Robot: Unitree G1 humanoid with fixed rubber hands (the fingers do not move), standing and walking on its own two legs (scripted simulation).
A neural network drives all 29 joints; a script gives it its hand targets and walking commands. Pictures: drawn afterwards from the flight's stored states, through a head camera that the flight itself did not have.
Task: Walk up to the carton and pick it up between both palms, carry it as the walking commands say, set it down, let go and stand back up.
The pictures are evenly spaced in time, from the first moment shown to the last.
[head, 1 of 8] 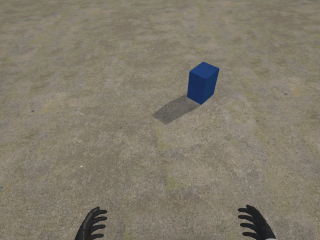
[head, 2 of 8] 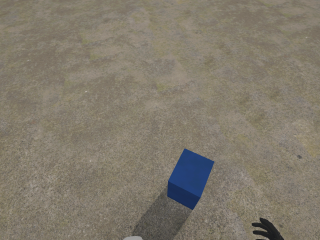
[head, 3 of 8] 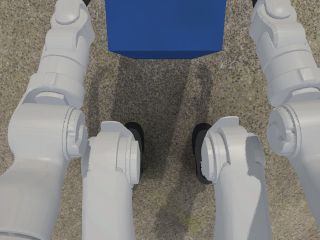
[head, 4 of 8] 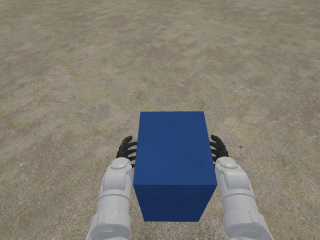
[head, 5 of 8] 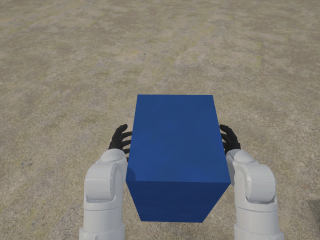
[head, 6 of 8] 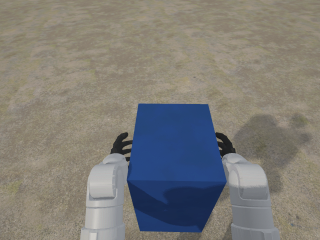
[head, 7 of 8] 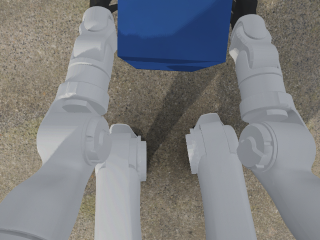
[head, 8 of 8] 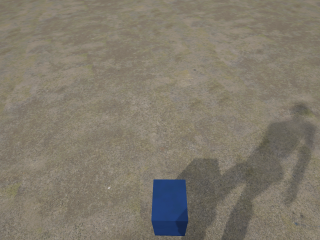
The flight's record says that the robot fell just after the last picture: no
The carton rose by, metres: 0.68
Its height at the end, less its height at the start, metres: +0.00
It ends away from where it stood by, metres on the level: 1.34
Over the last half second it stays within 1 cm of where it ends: yes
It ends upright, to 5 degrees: yes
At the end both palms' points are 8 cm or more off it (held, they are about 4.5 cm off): yes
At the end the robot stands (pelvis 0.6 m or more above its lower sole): yes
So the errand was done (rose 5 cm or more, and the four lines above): yes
